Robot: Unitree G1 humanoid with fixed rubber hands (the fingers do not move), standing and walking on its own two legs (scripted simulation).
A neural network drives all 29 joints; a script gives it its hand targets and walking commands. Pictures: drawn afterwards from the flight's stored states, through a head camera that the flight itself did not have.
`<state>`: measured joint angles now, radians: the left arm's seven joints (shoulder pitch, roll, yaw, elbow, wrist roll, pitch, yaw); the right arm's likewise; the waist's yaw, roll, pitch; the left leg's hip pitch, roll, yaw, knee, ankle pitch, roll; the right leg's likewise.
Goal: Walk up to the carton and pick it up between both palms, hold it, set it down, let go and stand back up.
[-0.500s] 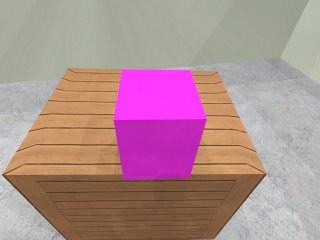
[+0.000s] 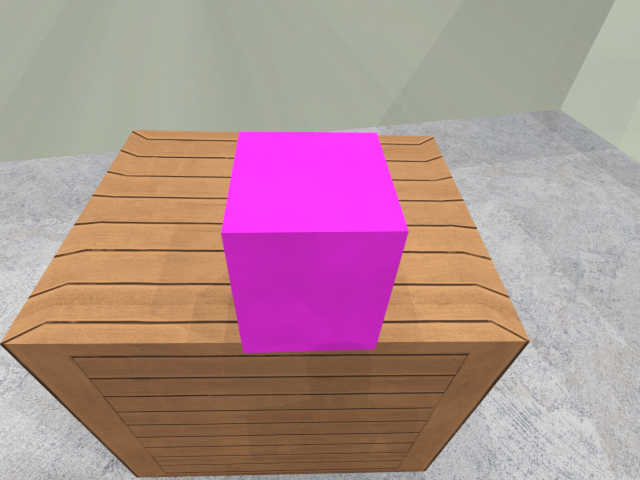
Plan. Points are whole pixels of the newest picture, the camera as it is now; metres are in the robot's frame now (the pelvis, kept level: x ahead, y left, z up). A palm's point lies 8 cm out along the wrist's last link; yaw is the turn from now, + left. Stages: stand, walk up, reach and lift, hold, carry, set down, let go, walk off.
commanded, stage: stand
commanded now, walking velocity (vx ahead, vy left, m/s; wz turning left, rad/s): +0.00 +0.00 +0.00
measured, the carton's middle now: (309, 243) +0.44 +0.00 +0.07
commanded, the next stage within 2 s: none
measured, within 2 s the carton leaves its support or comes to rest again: neither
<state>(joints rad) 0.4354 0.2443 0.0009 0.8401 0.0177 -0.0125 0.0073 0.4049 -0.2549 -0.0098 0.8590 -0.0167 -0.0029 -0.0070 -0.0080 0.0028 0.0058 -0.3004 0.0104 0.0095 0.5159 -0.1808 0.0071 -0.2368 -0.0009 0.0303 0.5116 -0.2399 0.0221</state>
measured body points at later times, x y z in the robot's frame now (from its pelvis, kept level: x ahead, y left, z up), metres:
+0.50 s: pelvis +0.02 +0.00 +0.00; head +0.02 +0.00 +0.45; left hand +0.06 +0.25 -0.14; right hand +0.05 -0.26 -0.14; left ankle +0.06 +0.11 -0.73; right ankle +0.03 -0.14 -0.73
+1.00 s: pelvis +0.03 +0.00 +0.00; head +0.03 +0.00 +0.45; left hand +0.04 +0.25 -0.14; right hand +0.05 -0.26 -0.14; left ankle +0.06 +0.11 -0.73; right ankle +0.03 -0.14 -0.73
